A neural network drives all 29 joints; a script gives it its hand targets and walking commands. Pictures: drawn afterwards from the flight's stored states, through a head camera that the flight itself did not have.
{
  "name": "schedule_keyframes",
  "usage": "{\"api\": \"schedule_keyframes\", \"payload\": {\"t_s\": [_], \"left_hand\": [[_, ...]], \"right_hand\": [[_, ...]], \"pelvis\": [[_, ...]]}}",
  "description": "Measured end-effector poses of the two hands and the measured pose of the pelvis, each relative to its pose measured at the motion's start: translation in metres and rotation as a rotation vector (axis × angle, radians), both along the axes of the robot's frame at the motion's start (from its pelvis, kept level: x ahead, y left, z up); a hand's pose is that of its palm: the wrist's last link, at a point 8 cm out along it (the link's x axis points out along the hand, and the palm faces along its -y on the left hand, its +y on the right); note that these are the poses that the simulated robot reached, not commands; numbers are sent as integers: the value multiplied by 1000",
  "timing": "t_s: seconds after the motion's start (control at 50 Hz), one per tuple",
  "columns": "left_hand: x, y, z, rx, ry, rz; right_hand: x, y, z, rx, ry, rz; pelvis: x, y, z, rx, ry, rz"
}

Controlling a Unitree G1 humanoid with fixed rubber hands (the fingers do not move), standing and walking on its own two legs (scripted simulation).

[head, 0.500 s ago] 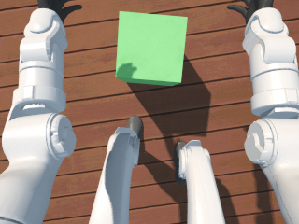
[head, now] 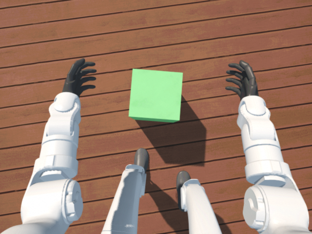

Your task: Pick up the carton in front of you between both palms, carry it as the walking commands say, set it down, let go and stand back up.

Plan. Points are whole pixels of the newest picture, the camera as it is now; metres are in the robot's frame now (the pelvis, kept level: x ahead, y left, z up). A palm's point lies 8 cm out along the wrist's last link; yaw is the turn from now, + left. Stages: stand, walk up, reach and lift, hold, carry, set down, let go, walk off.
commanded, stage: let go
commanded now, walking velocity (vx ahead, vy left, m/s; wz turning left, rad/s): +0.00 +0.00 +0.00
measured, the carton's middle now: (155, 99) +0.49 +0.07 -0.56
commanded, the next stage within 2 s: stand in 1.10 s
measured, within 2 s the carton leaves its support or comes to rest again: neither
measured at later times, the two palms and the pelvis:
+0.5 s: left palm (47, 180) +0.23 +0.24 -0.01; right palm (304, 179) +0.29 -0.22 -0.01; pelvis +0.05 -0.01 +0.08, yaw +3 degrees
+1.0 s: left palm (48, 194) +0.22 +0.22 +0.02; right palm out of the picture +0.24 -0.25 +0.02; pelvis +0.07 -0.02 +0.09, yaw +2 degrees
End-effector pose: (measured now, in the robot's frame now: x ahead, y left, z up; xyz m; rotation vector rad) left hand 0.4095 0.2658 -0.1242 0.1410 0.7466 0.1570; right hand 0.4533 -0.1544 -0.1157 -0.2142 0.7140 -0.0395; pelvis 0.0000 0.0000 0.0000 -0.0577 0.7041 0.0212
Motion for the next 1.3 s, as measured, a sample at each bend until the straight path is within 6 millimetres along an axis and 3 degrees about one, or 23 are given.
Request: {"api": "schedule_keyframes", "payload": {"t_s": [0.18, 0.46, 0.58, 0.68, 0.78, 1.02, 1.14, 1.3], "left_hand": [[-57, -1, 48, -4, 13, -15], [-168, -27, 107, -12, 48, -11], [-199, -38, 130, -9, 49, -16], [-209, -45, 139, -9, 52, -28], [-204, -50, 140, -10, 57, -42], [-195, -49, 141, -1, 69, -53], [-201, -34, 138, 63, 94, -16], [-210, 4, 120, 144, 145, -9]], "right_hand": [[-52, -17, 43, 9, 17, 17], [-156, -59, 101, 8, 54, 26], [-188, -76, 121, 9, 53, 18], [-206, -88, 132, 7, 54, 12], [-216, -94, 136, 7, 65, 6], [-214, -90, 136, 19, 77, -4], [-220, -92, 126, -31, 97, -3], [-234, -135, 118, -175, 189, -65]], "pelvis": [[21, 2, 31, 19, -128, 12], [42, -11, 71, 62, -435, 26], [52, -17, 82, 82, -575, 23], [59, -22, 86, 95, -667, 19], [63, -25, 86, 102, -731, 14], [66, -22, 86, 101, -771, 4], [68, -19, 82, 92, -740, 12], [77, -15, 78, 75, -699, 10]]}}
